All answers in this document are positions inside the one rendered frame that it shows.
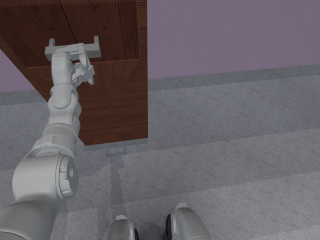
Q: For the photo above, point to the left robot upper arm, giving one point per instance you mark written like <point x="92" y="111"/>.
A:
<point x="41" y="186"/>

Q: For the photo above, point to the right robot thigh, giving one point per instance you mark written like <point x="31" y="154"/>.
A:
<point x="186" y="223"/>

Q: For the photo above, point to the handle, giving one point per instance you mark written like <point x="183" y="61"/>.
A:
<point x="92" y="50"/>

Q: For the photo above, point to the left robot forearm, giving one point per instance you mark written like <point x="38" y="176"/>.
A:
<point x="62" y="129"/>

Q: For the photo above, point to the cabinet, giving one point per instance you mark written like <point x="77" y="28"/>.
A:
<point x="115" y="107"/>

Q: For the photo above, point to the left robot hand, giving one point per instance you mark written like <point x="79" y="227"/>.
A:
<point x="64" y="72"/>

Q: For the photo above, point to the robot left shin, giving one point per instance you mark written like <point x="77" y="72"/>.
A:
<point x="119" y="217"/>

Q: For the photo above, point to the drawer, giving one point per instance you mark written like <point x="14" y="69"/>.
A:
<point x="28" y="28"/>

